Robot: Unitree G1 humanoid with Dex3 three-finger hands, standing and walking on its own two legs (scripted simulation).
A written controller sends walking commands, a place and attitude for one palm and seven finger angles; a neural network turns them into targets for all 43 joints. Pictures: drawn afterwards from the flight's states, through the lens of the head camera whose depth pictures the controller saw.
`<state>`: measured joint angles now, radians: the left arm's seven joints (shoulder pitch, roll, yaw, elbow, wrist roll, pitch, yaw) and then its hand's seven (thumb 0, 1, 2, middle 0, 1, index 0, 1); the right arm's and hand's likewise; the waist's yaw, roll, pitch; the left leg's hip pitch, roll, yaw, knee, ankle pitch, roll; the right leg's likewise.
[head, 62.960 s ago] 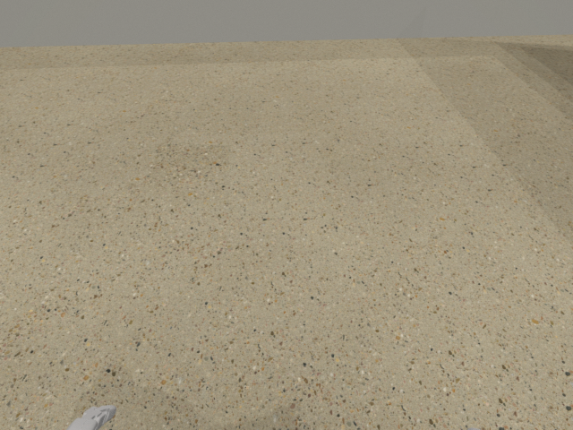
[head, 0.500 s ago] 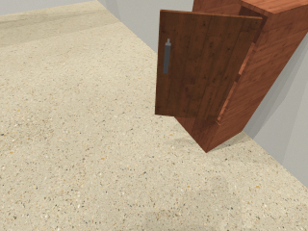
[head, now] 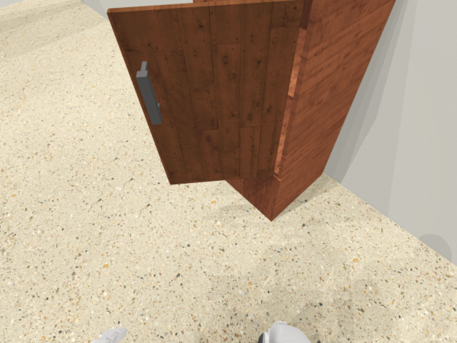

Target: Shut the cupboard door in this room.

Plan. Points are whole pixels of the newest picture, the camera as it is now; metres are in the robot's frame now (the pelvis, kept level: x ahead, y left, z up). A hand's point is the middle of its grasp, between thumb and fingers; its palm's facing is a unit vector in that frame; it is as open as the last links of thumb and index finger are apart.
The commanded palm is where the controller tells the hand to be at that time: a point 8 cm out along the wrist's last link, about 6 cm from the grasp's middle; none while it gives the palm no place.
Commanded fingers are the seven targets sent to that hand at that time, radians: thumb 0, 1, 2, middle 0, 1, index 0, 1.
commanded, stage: take the last steps up to it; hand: left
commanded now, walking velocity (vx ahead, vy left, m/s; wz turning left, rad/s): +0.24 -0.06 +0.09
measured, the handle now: (150, 93) +0.62 +0.19 +0.06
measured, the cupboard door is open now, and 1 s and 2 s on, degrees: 52 52 52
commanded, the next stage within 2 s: come to a stop and stand still in 0.22 s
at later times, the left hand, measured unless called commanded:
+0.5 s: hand out of the picture +0.13 +0.11 -0.17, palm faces +0.12 -0.99 -0.11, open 7.3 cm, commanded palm none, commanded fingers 0.00 0.90 0.90 -0.20 -0.30 -0.20 -0.30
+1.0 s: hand (165, 327) +0.17 +0.14 -0.14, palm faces +0.01 -0.96 -0.27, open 7.3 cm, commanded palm none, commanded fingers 0.00 0.90 0.90 -0.20 -0.30 -0.20 -0.30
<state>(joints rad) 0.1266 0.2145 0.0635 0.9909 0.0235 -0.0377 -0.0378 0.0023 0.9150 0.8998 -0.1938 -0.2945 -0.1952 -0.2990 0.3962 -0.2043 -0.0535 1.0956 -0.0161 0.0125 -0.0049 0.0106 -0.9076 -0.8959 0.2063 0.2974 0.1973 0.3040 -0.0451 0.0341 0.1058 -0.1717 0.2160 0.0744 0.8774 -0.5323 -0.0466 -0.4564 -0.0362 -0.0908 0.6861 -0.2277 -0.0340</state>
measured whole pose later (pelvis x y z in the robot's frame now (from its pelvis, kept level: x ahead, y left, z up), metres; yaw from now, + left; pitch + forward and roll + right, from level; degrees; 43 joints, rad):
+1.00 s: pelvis +0.13 -0.06 +0.02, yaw +1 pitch -1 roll +2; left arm 0.23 0.19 0.01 1.04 0.02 0.01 0.05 0.00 0.91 0.90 -0.19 -0.29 -0.20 -0.30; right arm 0.21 -0.21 -0.05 1.09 0.00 0.08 -0.04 0.01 -0.91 -0.90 0.20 0.30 0.19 0.30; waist -0.03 0.00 0.04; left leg -0.33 0.03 0.01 0.84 -0.46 -0.03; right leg -0.11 0.04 -0.06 0.46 -0.33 -0.09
